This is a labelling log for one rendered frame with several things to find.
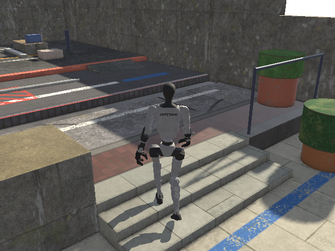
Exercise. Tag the left robot foot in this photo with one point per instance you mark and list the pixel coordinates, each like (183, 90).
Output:
(160, 199)

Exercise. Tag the robot left upper arm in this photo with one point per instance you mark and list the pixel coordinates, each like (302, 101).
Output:
(149, 119)

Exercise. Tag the robot right upper arm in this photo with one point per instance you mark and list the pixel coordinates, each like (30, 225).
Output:
(186, 119)

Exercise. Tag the robot right forearm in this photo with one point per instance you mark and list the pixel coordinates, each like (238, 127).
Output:
(188, 136)

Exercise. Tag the right robot hand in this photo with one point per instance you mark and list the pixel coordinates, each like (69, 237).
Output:
(183, 140)

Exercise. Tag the left robot shin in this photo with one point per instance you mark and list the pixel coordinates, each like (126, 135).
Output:
(157, 179)

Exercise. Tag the left robot hand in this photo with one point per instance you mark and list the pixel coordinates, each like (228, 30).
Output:
(138, 158)

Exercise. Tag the robot left forearm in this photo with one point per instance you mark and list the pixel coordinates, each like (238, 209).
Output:
(142, 142)

